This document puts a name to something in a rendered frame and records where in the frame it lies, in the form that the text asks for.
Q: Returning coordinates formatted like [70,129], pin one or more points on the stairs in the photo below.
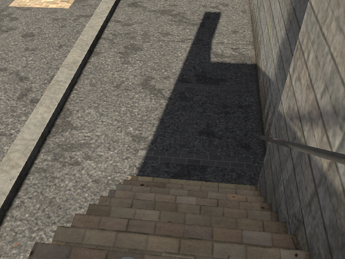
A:
[160,218]

